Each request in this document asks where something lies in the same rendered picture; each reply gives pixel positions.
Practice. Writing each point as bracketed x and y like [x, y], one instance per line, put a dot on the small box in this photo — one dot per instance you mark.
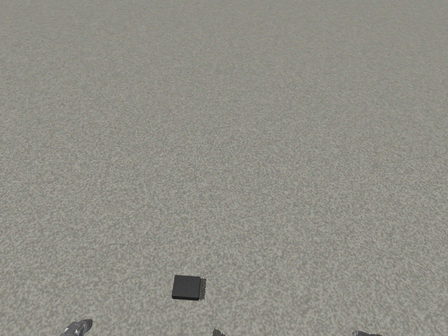
[186, 287]

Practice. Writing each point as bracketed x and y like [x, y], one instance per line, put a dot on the left robot hand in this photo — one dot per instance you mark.
[78, 328]

